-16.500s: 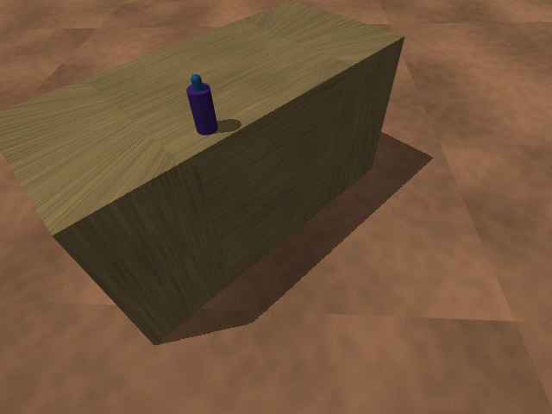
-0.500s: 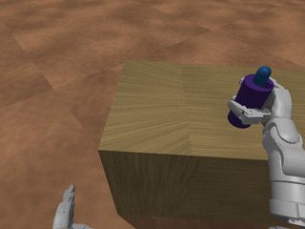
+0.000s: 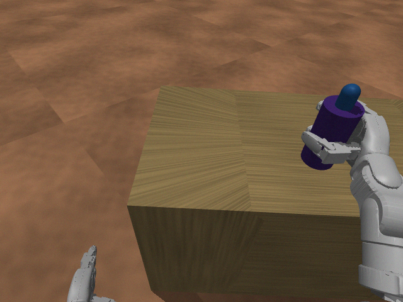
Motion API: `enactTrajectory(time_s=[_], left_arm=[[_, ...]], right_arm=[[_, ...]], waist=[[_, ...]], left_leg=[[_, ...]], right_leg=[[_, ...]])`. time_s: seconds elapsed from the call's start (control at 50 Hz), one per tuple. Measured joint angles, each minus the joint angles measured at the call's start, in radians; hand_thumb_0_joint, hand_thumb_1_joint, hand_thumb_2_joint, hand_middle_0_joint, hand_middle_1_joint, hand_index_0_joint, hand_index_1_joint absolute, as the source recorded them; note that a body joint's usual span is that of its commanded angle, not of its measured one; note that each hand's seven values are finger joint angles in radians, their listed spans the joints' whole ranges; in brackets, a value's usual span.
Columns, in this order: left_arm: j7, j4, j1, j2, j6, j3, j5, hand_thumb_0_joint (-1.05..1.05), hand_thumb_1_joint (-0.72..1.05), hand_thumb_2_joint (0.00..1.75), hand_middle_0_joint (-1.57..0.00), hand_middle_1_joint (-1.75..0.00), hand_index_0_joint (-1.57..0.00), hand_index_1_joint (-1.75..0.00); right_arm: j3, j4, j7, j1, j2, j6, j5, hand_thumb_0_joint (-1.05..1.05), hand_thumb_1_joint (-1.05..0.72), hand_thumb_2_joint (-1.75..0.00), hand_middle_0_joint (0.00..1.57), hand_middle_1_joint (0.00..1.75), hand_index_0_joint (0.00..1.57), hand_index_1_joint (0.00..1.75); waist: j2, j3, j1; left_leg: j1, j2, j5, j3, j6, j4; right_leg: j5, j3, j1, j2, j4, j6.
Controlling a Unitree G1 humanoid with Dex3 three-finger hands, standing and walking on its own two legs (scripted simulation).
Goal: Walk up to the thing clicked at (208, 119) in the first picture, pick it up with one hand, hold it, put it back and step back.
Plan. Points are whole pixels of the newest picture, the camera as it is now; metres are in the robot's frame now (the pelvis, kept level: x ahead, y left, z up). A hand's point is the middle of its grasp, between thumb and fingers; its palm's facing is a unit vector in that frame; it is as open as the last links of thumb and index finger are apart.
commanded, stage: hold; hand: right
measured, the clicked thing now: (332, 126) +0.34 -0.18 +0.23
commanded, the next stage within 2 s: none
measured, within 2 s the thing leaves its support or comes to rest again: neither
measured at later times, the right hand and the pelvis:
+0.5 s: hand (337, 134) +0.32 -0.18 +0.23, palm faces +0.18 +0.98 -0.01, open 8.8 cm; pelvis -0.01 +0.00 +0.00, yaw +0 degrees
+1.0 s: hand (335, 132) +0.32 -0.17 +0.24, palm faces +0.16 +0.99 -0.01, open 8.8 cm; pelvis -0.01 +0.00 +0.00, yaw +0 degrees
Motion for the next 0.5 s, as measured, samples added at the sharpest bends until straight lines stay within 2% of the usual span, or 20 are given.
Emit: enactTrajectory(time_s=[0.34,0.5], left_arm=[[-0.009,0.031,-0.014,0.003,-0.011,0.002,-0.005,-0.01,-0.53,0.05,-0.06,-0.06,-0.05,-0.05],[-0.002,0.049,-0.015,0.003,-0.027,0.003,-0.003,-0.01,-0.54,0.06,-0.06,-0.06,-0.05,-0.05]], right_arm=[[-0.003,-0.065,0.016,0.015,0.001,0.072,0.014,-0.01,0.27,-1.10,0.80,1.15,0.80,1.12],[-0.010,-0.091,0.006,0.014,-0.005,0.078,0.015,-0.01,0.27,-1.10,0.80,1.15,0.80,1.12]], waist=[[-0.003,-0.003,-0.005],[-0.001,0.006,-0.009]], left_leg=[[0.019,0.002,0.010,0.003,0.000,-0.016],[0.018,0.003,0.015,0.003,-0.001,-0.014]], right_leg=[[0.012,0.002,0.019,0.002,-0.018,-0.001],[0.018,0.003,0.017,0.003,-0.017,-0.002]])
